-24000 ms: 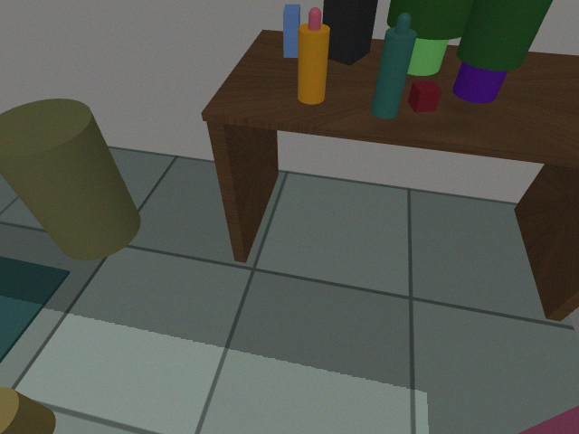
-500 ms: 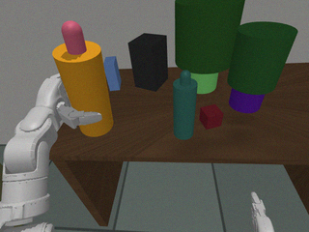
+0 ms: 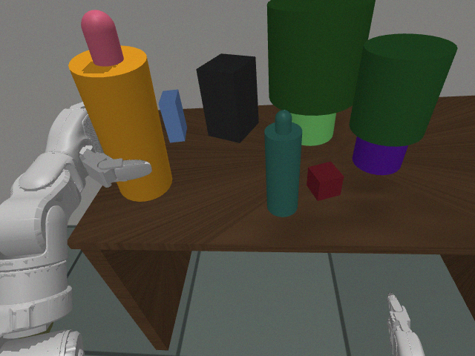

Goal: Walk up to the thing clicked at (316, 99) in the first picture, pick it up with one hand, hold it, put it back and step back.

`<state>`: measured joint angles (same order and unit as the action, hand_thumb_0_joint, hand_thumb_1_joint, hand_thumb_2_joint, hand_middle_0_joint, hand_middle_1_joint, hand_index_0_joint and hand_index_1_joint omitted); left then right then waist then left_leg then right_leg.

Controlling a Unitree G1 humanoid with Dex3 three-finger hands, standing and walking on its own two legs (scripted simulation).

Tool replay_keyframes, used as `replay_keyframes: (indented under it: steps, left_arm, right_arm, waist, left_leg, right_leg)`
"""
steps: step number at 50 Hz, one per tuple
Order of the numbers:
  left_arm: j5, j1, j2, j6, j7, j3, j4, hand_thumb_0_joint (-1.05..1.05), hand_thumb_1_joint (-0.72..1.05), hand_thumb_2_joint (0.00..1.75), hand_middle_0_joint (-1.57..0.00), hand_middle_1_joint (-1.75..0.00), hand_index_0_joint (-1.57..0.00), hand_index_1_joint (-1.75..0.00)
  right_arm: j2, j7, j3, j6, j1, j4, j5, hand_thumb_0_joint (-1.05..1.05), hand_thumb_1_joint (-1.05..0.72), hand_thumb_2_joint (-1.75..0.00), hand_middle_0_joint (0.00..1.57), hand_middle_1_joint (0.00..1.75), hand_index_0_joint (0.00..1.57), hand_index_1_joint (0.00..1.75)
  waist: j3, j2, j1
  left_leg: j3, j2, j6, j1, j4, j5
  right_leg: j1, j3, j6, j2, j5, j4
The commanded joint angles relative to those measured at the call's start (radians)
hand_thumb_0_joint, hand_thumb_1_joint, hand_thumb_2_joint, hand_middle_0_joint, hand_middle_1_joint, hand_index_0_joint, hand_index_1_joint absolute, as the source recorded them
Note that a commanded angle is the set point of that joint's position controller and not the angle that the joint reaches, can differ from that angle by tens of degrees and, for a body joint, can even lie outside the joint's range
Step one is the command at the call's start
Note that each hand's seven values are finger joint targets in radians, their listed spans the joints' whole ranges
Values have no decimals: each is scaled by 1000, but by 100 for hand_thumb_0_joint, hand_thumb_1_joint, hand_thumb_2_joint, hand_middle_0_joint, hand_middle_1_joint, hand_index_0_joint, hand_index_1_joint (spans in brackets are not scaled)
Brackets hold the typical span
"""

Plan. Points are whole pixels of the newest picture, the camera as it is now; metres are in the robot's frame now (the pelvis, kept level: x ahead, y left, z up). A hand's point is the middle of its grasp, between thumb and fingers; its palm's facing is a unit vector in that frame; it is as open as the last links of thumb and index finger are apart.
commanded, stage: hold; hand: left
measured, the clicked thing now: (126, 116) +0.34 +0.13 +0.32
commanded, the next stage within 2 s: crouch in 1.86 s
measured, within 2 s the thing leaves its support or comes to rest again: neither
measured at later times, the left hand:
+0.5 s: hand (115, 140) +0.34 +0.16 +0.28, palm faces -0.02 -1.00 -0.10, open 11.4 cm
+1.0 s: hand (111, 137) +0.35 +0.17 +0.28, palm faces -0.01 -1.00 -0.08, open 11.4 cm
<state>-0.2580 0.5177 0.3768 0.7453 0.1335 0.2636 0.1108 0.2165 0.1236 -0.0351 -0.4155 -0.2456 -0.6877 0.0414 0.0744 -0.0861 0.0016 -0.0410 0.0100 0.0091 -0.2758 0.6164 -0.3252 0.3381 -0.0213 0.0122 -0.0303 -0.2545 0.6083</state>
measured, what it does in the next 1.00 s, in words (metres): stands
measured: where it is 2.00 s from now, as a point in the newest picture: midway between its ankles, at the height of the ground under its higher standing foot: outside the picture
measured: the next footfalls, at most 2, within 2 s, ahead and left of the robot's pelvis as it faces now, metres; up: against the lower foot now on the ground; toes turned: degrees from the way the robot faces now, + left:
none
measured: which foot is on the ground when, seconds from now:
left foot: down 0.00-1.00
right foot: down 0.00-1.00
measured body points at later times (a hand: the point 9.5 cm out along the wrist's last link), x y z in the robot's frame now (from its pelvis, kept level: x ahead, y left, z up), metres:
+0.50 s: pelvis +0.00 +0.01 +0.00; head -0.03 -0.03 +0.45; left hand +0.34 +0.22 +0.28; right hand +0.17 -0.24 -0.07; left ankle +0.00 +0.13 -0.73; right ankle +0.04 -0.13 -0.73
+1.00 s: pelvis +0.00 +0.01 +0.00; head -0.03 -0.03 +0.45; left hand +0.34 +0.22 +0.29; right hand +0.18 -0.24 -0.07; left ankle +0.00 +0.13 -0.73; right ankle +0.04 -0.13 -0.73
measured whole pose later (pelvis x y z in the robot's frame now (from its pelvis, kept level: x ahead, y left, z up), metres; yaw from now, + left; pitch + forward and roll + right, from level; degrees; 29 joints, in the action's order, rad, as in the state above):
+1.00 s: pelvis +0.00 +0.01 +0.00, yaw +0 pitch +0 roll +0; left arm -0.29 0.55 0.40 0.83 0.14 0.29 0.13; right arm 0.23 0.10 -0.04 -0.41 -0.23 -0.72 0.05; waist 0.08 -0.08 0.01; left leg -0.04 0.02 0.00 -0.29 0.63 -0.33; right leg 0.34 -0.02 0.02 -0.04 -0.26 0.61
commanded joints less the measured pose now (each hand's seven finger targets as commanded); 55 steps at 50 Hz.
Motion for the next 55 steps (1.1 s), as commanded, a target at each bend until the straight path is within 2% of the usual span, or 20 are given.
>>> replay_keyframes:
  steps: [1, 2, 3, 5, 9, 15, 17, 18, 19, 21, 22, 29, 32, 40, 46, 49, 50, 51, 54, 55]
  left_arm:
    - [-38, 661, 282, -124, -12, 187, 327, 0, -11, 129, -117, -142, -118, -144]
    - [-41, 649, 288, -118, -10, 199, 284, 0, -10, 129, -118, -143, -119, -144]
    - [-42, 644, 262, -115, -9, 178, 300, 0, -9, 129, -118, -142, -119, -144]
    - [-44, 642, 270, -108, -8, 189, 281, 0, -10, 129, -119, -143, -120, -145]
    - [-35, 647, 226, -102, 0, 128, 313, 0, -6, 130, -119, -143, -120, -144]
    - [-32, 678, 267, -106, 3, 151, 374, 0, -10, 128, -118, -142, -119, -144]
    - [-39, 673, 310, -107, -3, 202, 382, 0, -13, 128, -118, -142, -119, -144]
    - [-41, 684, 294, -103, -7, 184, 393, 0, -12, 128, -117, -142, -118, -143]
    - [-48, 683, 307, -100, -9, 207, 370, 0, -13, 129, -118, -143, -119, -145]
    - [-53, 680, 297, -96, -17, 208, 362, 0, -15, 130, -117, -144, -118, -145]
    - [-57, 691, 312, -99, -20, 227, 347, 0, -15, 131, -117, -144, -119, -146]
    - [-48, 675, 276, -77, -20, 179, 340, 0, -11, 130, -118, -143, -119, -145]
    - [-31, 681, 251, -76, -14, 141, 324, 0, -10, 131, -119, -143, -120, -145]
    - [-47, 664, 293, -66, 9, 191, 359, 0, -14, 132, -120, -146, -121, -148]
    - [-58, 672, 305, -48, -2, 217, 292, 0, -15, 131, -118, -145, -120, -146]
    - [-53, 673, 260, -52, -8, 173, 314, 0, -14, 133, -118, -145, -119, -147]
    - [-55, 673, 274, -56, -12, 192, 299, 0, -9, 133, -118, -145, -120, -147]
    - [-45, 680, 250, -60, -12, 157, 340, 0, -8, 134, -119, -146, -120, -147]
    - [-41, 662, 243, -68, -13, 144, 361, 0, -10, 133, -120, -146, -122, -148]
    - [-41, 655, 265, -72, -14, 170, 371, 0, -11, 133, -121, -146, -122, -148]
  right_arm:
    - [90, 6, -29, -54, 139, 138, 2, 0, 53, -6, 5, 5, 5, 5]
    - [110, 10, -40, -56, 132, 173, 2, 0, 53, -6, 5, 5, 5, 5]
    - [77, 5, -9, -55, 132, 148, 3, 0, 53, -6, 5, 5, 5, 5]
    - [102, 6, -29, -55, 141, 172, 4, 0, 53, -6, 5, 5, 5, 5]
    - [90, -2, -21, -54, 142, 163, 7, 0, 53, -6, 5, 5, 5, 5]
    - [107, -7, -39, -59, 134, 137, 5, 0, 53, -6, 5, 5, 5, 5]
    - [116, -6, -41, -63, 154, 182, 4, 0, 52, -6, 5, 5, 5, 5]
    - [110, -5, -47, -63, 139, 150, 6, 0, 53, -6, 5, 5, 5, 5]
    - [128, -3, -62, -63, 124, 142, 4, 0, 53, -6, 5, 5, 5, 5]
    - [94, -4, -26, -67, 138, 136, 3, 0, 53, -6, 5, 5, 5, 5]
    - [112, -3, -48, -68, 143, 134, 4, 0, 53, -6, 5, 5, 5, 5]
    - [111, -5, -43, -68, 165, 124, 11, 0, 53, -6, 5, 5, 5, 5]
    - [94, -8, -17, -67, 163, 124, 6, 0, 53, -6, 5, 5, 5, 5]
    - [128, -10, -54, -61, 151, 134, 9, 0, 53, -6, 5, 5, 5, 5]
    - [120, -11, -48, -58, 130, 116, 10, 0, 54, -6, 5, 5, 5, 5]
    - [98, -14, -34, -56, 127, 96, 10, 0, 54, -6, 5, 5, 5, 5]
    - [104, -15, -33, -58, 143, 125, 11, 0, 54, -6, 5, 5, 5, 5]
    - [94, -17, -22, -57, 145, 122, 10, 0, 53, -6, 5, 5, 5, 5]
    - [93, -20, -24, -55, 142, 135, 11, 0, 53, -6, 5, 5, 5, 5]
    - [108, -21, -41, -54, 142, 126, 10, 0, 53, -6, 5, 5, 5, 5]
  waist:
    - [311, 31, 18]
    - [298, 69, -3]
    - [284, 53, 19]
    - [299, 70, 12]
    - [288, 22, 8]
    - [304, -31, 5]
    - [344, -8, 10]
    - [330, -2, 3]
    - [321, 25, 1]
    - [316, 26, 11]
    - [318, 27, 13]
    - [310, 11, 15]
    - [308, -1, 13]
    - [335, 14, 10]
    - [286, 55, 4]
    - [296, 11, 8]
    - [295, 37, 7]
    - [322, 7, 17]
    - [346, -13, 17]
    - [355, -14, 20]
  left_leg:
    - [27, 30, -28, 74, -83, 189]
    - [26, 26, -30, 81, -84, 191]
    - [28, 29, -31, 59, -83, 181]
    - [29, 29, -31, 65, -79, 200]
    - [30, 30, -27, 79, -86, 172]
    - [18, 23, -19, 99, -86, 186]
    - [17, 22, -19, 106, -78, 227]
    - [18, 23, -22, 100, -79, 212]
    - [13, 19, -21, 91, -81, 212]
    - [15, 21, -22, 83, -79, 211]
    - [12, 18, -17, 77, -83, 212]
    - [26, 28, -27, 61, -83, 155]
    - [13, 19, -17, 81, -87, 197]
    - [5, 13, -13, 105, -77, 267]
    - [24, 26, -30, 60, -76, 193]
    - [30, 30, -26, 60, -75, 195]
    - [24, 25, -25, 63, -77, 198]
    - [20, 25, -19, 73, -78, 211]
    - [16, 21, -15, 91, -73, 241]
    - [12, 18, -12, 94, -71, 260]
  right_leg:
    - [-122, -38, 2, 15, 143, -94]
    - [-109, -41, 5, 18, 145, -96]
    - [-119, -41, 3, 16, 135, -93]
    - [-121, -40, 4, 14, 156, -91]
    - [-92, -41, -2, 17, 130, -90]
    - [-88, -46, -9, 24, 134, -81]
    - [-121, -46, -8, 23, 168, -82]
    - [-111, -47, -5, 25, 160, -82]
    - [-115, -49, -4, 26, 155, -83]
    - [-120, -47, -3, 24, 153, -79]
    - [-120, -48, -5, 26, 151, -77]
    - [-105, -40, -3, 17, 109, -88]
    - [-93, -47, -9, 25, 136, -78]
    - [-112, -52, -12, 30, 185, -71]
    - [-102, -42, 1, 20, 144, -90]
    - [-99, -39, -4, 16, 151, -80]
    - [-97, -42, -3, 19, 146, -81]
    - [-104, -45, -8, 19, 152, -72]
    - [-112, -50, -12, 21, 168, -66]
    - [-112, -51, -13, 23, 180, -63]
